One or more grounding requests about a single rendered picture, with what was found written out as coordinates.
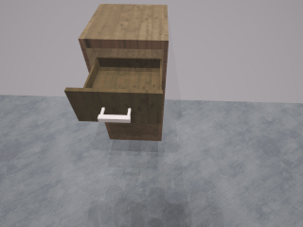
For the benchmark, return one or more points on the cabinet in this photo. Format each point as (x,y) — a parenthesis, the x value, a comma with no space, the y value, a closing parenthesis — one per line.
(129,31)

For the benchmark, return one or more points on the drawer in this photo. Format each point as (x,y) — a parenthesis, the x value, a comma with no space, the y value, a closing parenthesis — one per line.
(118,84)

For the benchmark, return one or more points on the handle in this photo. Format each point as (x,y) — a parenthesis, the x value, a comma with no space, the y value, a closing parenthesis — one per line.
(114,118)

